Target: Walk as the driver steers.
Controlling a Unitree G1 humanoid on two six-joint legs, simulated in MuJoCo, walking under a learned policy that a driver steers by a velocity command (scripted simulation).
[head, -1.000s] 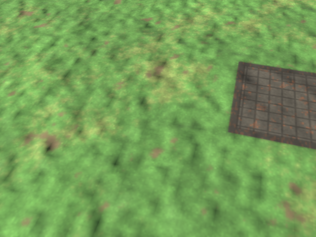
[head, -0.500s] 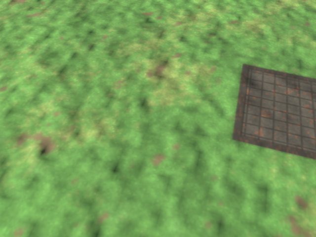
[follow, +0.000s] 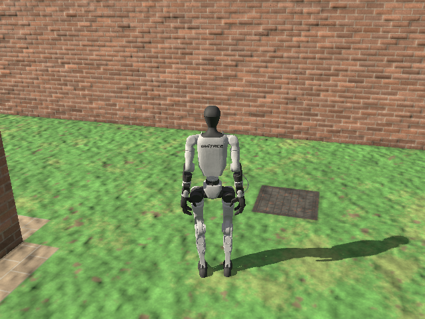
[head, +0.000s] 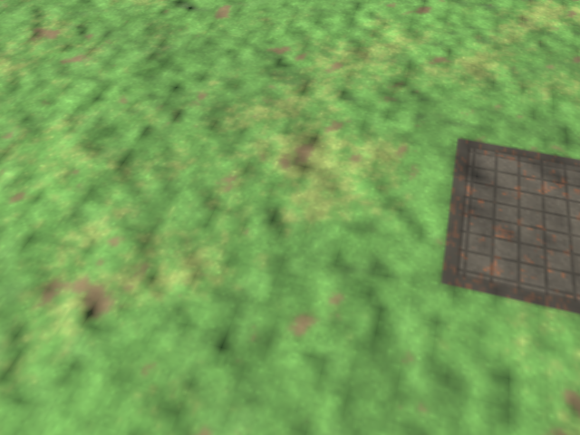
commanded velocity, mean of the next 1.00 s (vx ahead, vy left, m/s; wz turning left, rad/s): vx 0.28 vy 0.00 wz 0.00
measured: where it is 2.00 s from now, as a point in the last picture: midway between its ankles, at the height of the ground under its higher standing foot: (315, 304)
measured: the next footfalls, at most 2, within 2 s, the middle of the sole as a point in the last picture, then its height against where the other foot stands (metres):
right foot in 0.62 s outside the picture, level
left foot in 1.14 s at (295, 426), level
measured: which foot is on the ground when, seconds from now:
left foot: down 0.00-0.62, up 0.64-1.00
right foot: down 0.00-0.32, up 0.34-0.60, down 0.62-1.00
